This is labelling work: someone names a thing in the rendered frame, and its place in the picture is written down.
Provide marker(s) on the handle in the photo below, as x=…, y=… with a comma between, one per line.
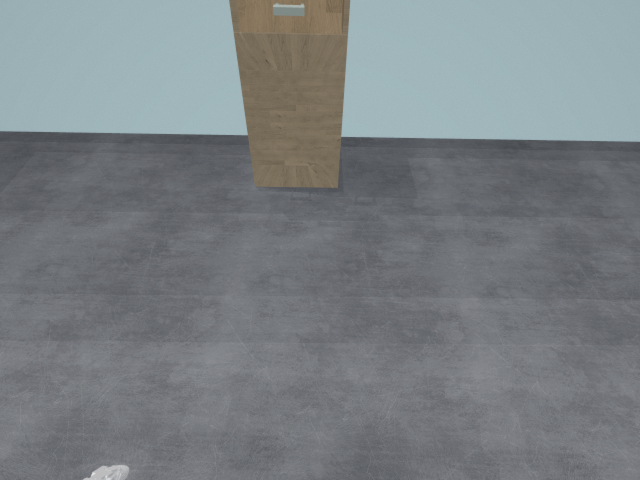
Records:
x=288, y=10

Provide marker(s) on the drawer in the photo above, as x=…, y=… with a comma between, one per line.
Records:
x=321, y=16

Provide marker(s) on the cabinet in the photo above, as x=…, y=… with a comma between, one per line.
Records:
x=293, y=93

